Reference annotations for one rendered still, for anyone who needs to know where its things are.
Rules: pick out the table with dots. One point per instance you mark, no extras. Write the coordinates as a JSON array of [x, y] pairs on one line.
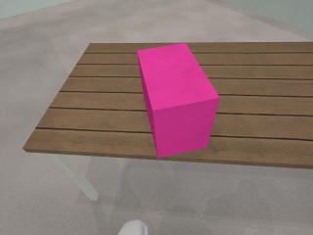
[[264, 115]]

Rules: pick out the carton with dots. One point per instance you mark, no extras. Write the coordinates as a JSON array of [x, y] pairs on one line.
[[181, 102]]

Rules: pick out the left robot thigh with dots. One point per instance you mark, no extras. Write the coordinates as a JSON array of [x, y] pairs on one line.
[[134, 227]]

